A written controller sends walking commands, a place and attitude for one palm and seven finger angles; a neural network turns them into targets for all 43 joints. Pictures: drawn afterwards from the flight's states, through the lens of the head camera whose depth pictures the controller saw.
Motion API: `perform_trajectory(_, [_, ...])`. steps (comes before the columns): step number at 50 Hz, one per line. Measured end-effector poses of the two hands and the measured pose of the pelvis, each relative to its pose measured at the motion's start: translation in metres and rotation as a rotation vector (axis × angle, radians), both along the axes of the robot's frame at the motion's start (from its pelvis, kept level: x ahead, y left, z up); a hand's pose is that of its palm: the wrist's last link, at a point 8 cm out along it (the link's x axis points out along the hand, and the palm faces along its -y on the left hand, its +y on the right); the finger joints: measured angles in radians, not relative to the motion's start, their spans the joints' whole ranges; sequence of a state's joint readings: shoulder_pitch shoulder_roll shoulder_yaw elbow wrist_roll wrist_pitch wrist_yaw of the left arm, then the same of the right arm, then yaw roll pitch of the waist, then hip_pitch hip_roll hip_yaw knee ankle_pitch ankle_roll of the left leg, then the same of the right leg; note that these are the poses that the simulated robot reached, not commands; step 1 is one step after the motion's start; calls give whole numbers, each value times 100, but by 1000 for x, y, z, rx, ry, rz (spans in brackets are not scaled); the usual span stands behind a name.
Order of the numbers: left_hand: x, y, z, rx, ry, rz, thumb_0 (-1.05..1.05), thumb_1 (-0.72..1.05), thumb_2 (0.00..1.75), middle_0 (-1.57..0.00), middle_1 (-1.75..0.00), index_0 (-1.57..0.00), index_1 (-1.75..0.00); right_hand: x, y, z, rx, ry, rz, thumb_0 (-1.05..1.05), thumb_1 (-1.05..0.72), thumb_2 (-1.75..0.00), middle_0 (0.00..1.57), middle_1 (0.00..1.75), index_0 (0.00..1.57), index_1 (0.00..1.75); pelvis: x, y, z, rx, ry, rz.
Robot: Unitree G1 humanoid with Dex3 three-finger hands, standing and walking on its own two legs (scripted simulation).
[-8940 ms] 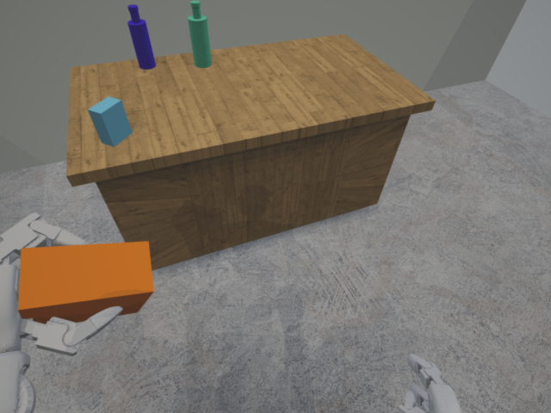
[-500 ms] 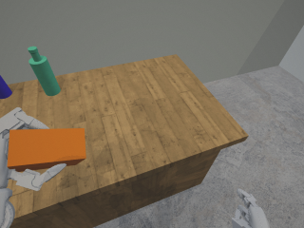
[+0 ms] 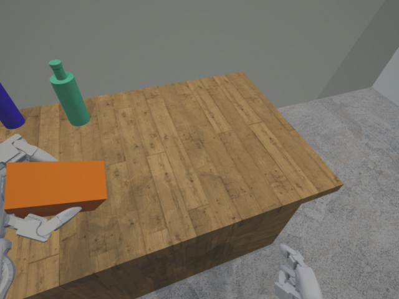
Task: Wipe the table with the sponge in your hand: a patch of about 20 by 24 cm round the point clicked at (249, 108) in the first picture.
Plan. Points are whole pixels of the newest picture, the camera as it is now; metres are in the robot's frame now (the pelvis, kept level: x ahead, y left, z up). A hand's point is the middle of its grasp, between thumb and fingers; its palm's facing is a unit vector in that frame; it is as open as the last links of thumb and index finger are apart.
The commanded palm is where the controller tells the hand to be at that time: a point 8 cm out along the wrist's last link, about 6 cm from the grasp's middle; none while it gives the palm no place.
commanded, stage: come to a stop and stand still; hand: left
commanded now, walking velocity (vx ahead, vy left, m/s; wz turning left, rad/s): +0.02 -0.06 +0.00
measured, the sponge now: (71, 189) +0.24 +0.22 +0.16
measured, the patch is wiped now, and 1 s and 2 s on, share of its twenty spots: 0.00 0.00 0.00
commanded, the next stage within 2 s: look again from close up in 1.44 s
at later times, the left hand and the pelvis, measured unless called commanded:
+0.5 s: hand (54, 188) +0.25 +0.26 +0.14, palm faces +0.25 -0.88 -0.41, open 9.7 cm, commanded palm +0.19 +0.30 +0.18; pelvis +0.02 +0.02 +0.00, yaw -1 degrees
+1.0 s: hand (15, 201) +0.21 +0.29 +0.15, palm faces +0.38 -0.85 -0.37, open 9.7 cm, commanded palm +0.15 +0.31 +0.18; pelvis -0.01 +0.03 +0.00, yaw +0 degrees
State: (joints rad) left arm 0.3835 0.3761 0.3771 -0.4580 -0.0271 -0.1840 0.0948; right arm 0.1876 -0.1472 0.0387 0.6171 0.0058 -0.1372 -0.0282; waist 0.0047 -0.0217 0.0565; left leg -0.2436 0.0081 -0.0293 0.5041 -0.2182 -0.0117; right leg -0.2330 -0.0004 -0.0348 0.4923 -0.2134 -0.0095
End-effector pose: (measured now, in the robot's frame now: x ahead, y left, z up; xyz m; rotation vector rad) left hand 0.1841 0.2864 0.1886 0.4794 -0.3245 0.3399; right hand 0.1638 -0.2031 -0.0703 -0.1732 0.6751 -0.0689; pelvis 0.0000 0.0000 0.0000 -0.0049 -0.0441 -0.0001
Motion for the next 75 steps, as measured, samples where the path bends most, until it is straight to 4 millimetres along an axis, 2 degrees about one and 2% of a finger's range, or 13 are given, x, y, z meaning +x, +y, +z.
perform_trajectory(8, [-1, -1, -17, -58, 80, -10, 0, -46, 102, -79, -134, -78, -134, 3, -14, 13, -54, -8, -19, 1, -90, -90, 20, 30, 20, 30, 6, 2, 5, -13, 27, -13])
perform_trajectory(12, [17, 22, 20, 125, -71, 5, 0, -46, 102, -79, -134, -79, -134, 2, -18, 9, -100, 11, 32, 1, -90, -90, 20, 30, 20, 30, 2, -2, 1, -15, 36, 19])
perform_trajectory(16, [29, 42, 41, 125, -187, 55, 0, -46, 102, -79, -134, -79, -134, 0, -23, 9, -108, 33, 55, 1, -90, -90, 20, 30, 20, 30, 4, 0, 1, -18, 63, -7])
perform_trajectory(22, [32, 12, -9, -5, 10, -81, 0, -46, 102, -79, -134, -78, -134, -6, -25, 9, -92, 34, -8, 1, -90, -90, 20, 30, 20, 30, 17, 18, 3, -8, 71, -23])
perform_trajectory(25, [30, 13, -35, -29, 129, -99, 0, -46, 102, -79, -134, -78, -134, -8, -20, 6, -105, 76, -28, 1, -90, -90, 20, 30, 20, 30, 21, 22, 3, -3, 69, -17])
perform_trajectory(28, [29, 31, -45, -26, 164, -56, 0, -46, 102, -79, -134, -78, -134, -5, -13, 5, -122, 111, -16, 1, -90, -90, 20, 30, 20, 30, 21, 24, 3, -5, 68, -1])
perform_trajectory(32, [26, 50, -31, -3, 97, 2, 0, -46, 102, -79, -134, -78, -134, 7, 1, 6, -129, 105, 31, 1, -90, -90, 20, 30, 20, 30, 20, 29, 2, -13, 69, 16])
perform_trajectory(38, [12, 46, 2, 29, -39, -36, 0, -46, 102, -79, -134, -78, -134, 30, 27, 11, -85, 12, 73, 1, -90, -90, 20, 30, 20, 30, 16, 39, 1, -10, 63, 14])
perform_trajectory(43, [4, 48, 0, 19, -12, -24, 0, -46, 102, -79, -134, -78, -134, 37, 42, 17, -32, -53, 67, 1, -90, -90, 20, 30, 20, 30, 8, 40, 2, 3, 52, 5])
perform_trajectory(51, [-13, 39, -22, -70, 68, 15, 0, -46, 102, -79, -134, -78, -134, 14, 35, 19, -29, -56, 72, 1, -90, -90, 20, 30, 20, 30, -10, 30, 3, -2, 36, 3])
perform_trajectory(57, [-22, 18, -14, -57, 34, -33, 0, -46, 102, -79, -134, -78, -134, -12, 10, 16, -64, -28, 33, 1, -90, -90, 20, 30, 20, 30, -18, 21, 3, -12, 28, 5])
perform_trajectory(65, [-26, 14, -9, -19, 42, -28, 0, -46, 103, -79, -134, -78, -134, -41, -21, 10, -83, -4, -52, 1, -90, -90, 20, 30, 20, 30, -24, 14, 2, -16, 26, -6])
perform_trajectory(75, [-25, 7, -23, -51, 85, -45, 0, -46, 103, -79, -134, -78, -134, -51, -27, 6, -101, 9, -79, 1, -90, -90, 20, 30, 20, 30, -25, 15, -1, -20, 23, -16])
